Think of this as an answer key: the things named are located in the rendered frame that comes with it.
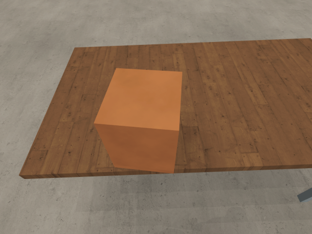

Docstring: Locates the table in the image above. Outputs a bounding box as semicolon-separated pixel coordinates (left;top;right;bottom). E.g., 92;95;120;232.
19;38;312;202

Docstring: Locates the carton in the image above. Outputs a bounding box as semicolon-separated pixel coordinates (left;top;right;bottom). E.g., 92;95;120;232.
94;68;182;174

